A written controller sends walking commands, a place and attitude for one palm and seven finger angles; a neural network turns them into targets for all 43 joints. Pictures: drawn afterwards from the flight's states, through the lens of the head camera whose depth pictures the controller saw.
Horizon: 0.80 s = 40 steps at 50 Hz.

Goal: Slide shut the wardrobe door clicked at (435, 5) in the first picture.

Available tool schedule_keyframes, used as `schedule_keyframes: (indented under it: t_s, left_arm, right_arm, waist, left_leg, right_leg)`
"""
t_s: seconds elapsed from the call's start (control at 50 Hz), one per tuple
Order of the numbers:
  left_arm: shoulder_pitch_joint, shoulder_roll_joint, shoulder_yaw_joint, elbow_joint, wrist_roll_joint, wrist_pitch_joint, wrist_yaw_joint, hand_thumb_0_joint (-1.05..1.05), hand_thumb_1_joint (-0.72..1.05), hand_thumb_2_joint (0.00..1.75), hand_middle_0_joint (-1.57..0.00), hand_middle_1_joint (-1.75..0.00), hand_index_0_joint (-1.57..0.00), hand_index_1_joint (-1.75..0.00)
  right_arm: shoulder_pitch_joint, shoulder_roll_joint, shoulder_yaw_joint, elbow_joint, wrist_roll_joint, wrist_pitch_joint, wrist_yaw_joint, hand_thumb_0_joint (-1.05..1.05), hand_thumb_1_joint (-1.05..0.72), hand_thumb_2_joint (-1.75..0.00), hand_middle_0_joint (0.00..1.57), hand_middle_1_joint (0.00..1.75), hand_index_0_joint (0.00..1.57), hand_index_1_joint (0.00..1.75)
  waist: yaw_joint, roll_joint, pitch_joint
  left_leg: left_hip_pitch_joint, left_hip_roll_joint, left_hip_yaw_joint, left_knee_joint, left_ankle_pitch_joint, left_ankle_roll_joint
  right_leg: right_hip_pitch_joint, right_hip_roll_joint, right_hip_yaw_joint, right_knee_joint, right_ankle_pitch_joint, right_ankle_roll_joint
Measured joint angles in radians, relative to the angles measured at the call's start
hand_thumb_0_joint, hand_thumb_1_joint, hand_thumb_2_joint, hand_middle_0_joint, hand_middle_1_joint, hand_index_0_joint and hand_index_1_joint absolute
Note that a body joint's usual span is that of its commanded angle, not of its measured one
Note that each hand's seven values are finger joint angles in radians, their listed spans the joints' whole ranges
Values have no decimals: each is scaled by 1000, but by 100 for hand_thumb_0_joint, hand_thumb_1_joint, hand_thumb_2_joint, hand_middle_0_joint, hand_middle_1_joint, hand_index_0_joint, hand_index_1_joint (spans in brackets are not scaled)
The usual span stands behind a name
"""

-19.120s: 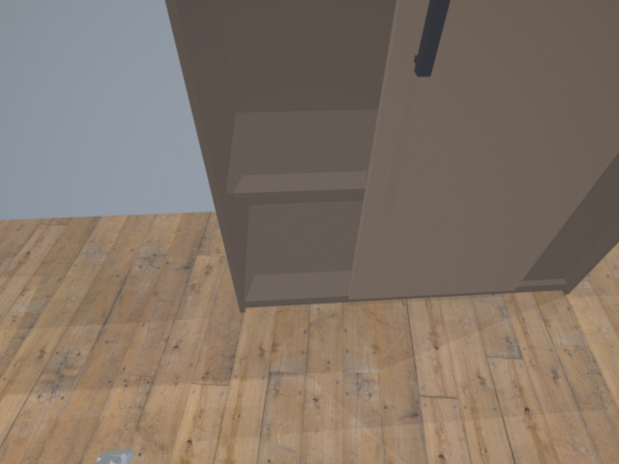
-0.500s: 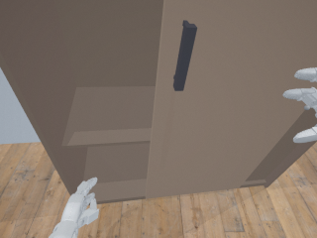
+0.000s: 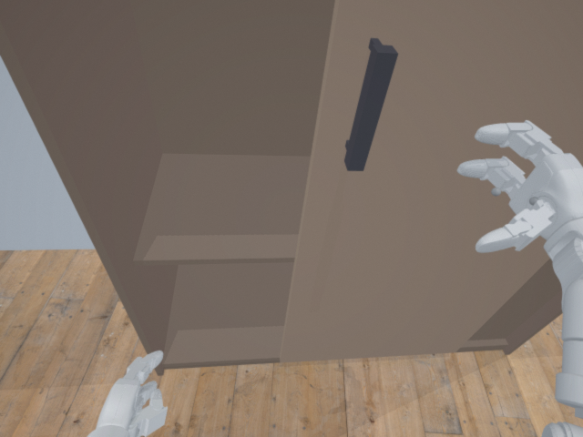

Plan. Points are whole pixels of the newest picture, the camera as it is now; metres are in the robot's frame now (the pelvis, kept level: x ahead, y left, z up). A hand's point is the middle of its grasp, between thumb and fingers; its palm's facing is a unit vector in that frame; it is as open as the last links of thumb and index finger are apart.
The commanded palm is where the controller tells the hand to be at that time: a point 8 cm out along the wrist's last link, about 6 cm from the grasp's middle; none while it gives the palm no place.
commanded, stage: move the hooked fingers beside the handle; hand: right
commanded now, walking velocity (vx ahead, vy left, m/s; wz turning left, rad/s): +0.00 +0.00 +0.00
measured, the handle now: (364, 107) +0.49 -0.06 +0.24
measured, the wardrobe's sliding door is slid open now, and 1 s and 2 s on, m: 0.39 0.39 0.39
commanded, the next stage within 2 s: none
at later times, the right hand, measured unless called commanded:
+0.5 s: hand (471, 140) +0.41 -0.18 +0.26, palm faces -0.04 +1.00 -0.06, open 14.0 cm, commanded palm +0.38 -0.23 +0.24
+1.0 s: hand (438, 120) +0.45 -0.15 +0.26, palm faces -0.08 +1.00 -0.02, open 14.0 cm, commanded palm +0.42 -0.21 +0.24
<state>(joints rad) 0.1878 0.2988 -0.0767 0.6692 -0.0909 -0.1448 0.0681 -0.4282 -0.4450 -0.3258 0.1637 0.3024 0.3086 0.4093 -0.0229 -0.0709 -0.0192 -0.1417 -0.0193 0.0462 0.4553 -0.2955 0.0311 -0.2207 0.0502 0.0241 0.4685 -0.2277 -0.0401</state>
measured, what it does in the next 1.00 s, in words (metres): stands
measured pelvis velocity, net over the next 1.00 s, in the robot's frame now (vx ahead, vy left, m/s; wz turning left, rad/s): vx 0.01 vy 0.00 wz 0.04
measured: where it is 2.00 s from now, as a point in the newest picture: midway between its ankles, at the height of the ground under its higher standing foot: outside the picture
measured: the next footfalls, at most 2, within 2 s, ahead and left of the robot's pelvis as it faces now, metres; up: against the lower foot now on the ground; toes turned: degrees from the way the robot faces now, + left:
none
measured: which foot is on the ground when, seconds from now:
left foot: down 0.00-1.00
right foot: down 0.00-1.00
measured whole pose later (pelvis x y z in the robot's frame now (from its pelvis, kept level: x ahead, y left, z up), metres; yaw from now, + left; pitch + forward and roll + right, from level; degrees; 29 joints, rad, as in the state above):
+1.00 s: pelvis +0.01 +0.00 +0.00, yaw +2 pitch +1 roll +0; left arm 0.29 0.29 -0.04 0.70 -0.07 -0.13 0.05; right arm -0.79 -0.41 -0.31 0.62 0.20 0.21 0.25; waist 0.05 -0.06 -0.06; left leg -0.16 -0.03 0.00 0.43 -0.29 0.03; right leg -0.22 0.04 -0.02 0.44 -0.24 -0.04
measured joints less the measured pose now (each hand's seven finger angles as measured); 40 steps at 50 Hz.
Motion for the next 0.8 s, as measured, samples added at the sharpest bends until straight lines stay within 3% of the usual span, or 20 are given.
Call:
schedule_keyframes:
  t_s: [0.08,0.2,0.3,0.38,0.48,0.58,0.7,0.8]
  left_arm:
    - [-9,-20,-6,15,7,-13,3,2,91,90,-20,-30,-20,-30]
    - [-13,-10,8,-18,-8,4,-7,2,91,90,-20,-30,-21,-30]
    - [-5,4,15,-20,-6,13,-11,2,91,90,-20,-30,-20,-30]
    - [-8,-11,8,-3,4,8,-9,2,91,90,-20,-30,-20,-30]
    - [-13,-24,4,1,5,7,-5,2,91,90,-20,-30,-21,-30]
    - [0,-18,12,1,3,17,-4,1,91,90,-20,-30,-21,-30]
    - [25,-12,17,20,7,17,-3,1,91,90,-20,-30,-21,-30]
    - [43,-15,21,32,12,10,-1,1,91,90,-20,-30,-21,-30]
  right_arm:
    - [-84,-7,-32,63,-10,-52,-50,-1,50,-30,30,120,31,120]
    - [-191,-77,-17,226,-52,36,-59,-1,50,-30,30,120,30,120]
    - [-137,-14,14,185,-29,21,-28,-1,50,-30,30,120,30,120]
    - [-142,32,13,164,-27,-34,-57,-1,50,-30,30,120,30,120]
    - [-233,11,20,242,-63,-35,-114,-1,50,-30,30,120,31,120]
    - [-290,-3,42,325,-72,-5,-113,-1,50,-30,30,120,30,120]
    - [-318,33,57,380,-66,-45,-122,-1,50,-30,30,120,30,120]
    - [-374,37,63,445,-92,-79,-164,-1,50,-30,30,120,30,120]
  waist:
    - [10,19,-12]
    - [20,-6,-20]
    - [14,-15,-23]
    - [12,5,-19]
    - [21,13,-13]
    - [29,4,-17]
    - [38,9,-17]
    - [53,17,-9]
  left_leg:
    - [18,-10,-2,-4,-6,9]
    - [-1,-12,-3,-7,-2,11]
    - [-10,-7,-5,-1,-8,8]
    - [1,-9,-6,4,-15,11]
    - [4,-15,-5,0,-12,15]
    - [-11,-12,-6,-5,-5,12]
    - [-16,-9,-9,-4,-6,9]
    - [-20,-11,-14,-7,-2,7]
  right_leg:
    - [16,-10,0,5,-14,9]
    - [-2,-12,-2,0,-9,11]
    - [-6,-7,-4,-5,-8,8]
    - [6,-9,-4,-2,-15,11]
    - [5,-14,-3,4,-18,14]
    - [-8,-12,-4,-3,-10,11]
    - [-12,-9,-8,-4,-10,7]
    - [-17,-11,-12,-3,-10,6]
